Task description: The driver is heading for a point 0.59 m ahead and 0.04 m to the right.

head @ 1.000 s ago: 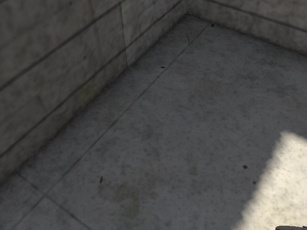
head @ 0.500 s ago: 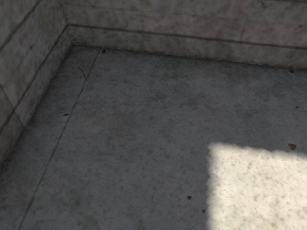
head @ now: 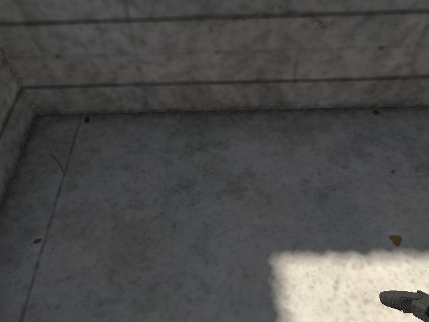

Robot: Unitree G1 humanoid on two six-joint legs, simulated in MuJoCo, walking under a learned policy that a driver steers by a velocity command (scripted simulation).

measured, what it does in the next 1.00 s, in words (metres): walks ahead, turning right: left foot, then right foot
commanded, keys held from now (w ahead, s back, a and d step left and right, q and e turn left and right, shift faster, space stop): w+e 0.64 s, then w+q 0.02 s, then no key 0.34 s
